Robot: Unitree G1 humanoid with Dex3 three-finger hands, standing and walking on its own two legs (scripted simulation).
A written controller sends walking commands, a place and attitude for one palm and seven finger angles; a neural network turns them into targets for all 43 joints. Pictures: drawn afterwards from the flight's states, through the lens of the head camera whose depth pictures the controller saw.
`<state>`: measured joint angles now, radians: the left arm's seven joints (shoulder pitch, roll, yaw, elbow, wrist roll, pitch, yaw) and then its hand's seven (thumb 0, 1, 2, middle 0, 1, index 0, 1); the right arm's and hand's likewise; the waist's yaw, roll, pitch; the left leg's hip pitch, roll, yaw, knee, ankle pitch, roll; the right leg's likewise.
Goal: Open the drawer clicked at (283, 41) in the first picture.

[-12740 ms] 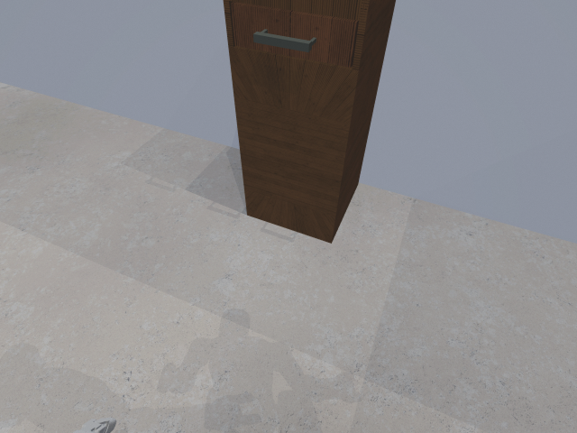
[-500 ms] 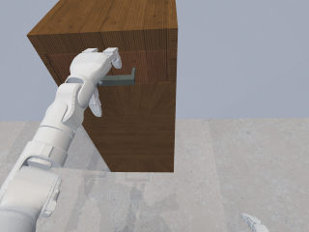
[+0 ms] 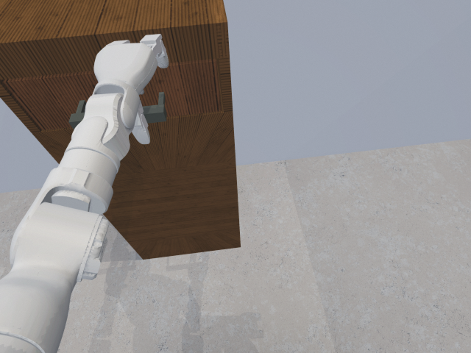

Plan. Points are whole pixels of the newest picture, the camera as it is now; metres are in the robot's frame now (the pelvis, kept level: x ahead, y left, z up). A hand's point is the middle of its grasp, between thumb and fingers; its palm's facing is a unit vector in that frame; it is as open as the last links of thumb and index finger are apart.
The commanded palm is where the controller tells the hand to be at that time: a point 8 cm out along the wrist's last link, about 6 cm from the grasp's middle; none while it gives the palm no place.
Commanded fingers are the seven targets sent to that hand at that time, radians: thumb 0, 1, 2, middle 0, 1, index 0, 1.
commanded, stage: move the hooked fingers above the handle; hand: left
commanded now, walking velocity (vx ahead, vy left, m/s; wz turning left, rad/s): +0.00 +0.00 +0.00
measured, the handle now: (120, 109) +0.55 +0.19 +0.10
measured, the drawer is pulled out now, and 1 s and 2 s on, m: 0.00 0.00 0.00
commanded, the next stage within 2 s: none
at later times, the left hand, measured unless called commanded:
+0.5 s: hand (104, 122) +0.48 +0.20 +0.14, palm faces -0.10 +0.02 -0.99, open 13.8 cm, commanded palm +0.49 +0.20 +0.22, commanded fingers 0.00 -0.50 0.30 -0.30 -1.20 -0.30 -1.20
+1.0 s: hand (113, 93) +0.51 +0.17 +0.17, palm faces -0.07 -0.02 -1.00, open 13.6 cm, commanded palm +0.49 +0.20 +0.21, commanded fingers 0.00 -0.50 0.30 -0.30 -1.20 -0.30 -1.20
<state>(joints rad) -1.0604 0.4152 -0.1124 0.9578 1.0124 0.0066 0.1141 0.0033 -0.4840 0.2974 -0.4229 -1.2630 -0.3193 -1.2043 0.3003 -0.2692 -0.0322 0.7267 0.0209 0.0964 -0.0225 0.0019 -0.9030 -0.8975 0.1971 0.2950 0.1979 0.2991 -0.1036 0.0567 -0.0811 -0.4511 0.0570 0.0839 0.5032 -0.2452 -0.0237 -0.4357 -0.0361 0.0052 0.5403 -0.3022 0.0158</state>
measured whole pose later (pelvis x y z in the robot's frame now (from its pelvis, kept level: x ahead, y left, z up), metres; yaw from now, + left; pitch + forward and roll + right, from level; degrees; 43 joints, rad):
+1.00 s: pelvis -0.02 +0.00 +0.00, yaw -1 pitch +11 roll +1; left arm -1.20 0.53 -0.05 1.22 1.07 0.11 -0.02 0.00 -0.49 0.30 -0.35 -1.21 -0.35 -1.24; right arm 0.30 -0.25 0.02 0.68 0.05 0.11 -0.08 0.00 -0.90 -0.90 0.20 0.30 0.20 0.30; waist -0.16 0.07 -0.09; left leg -0.49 0.06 0.11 0.53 -0.24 -0.01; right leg -0.49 -0.03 0.03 0.58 -0.29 0.03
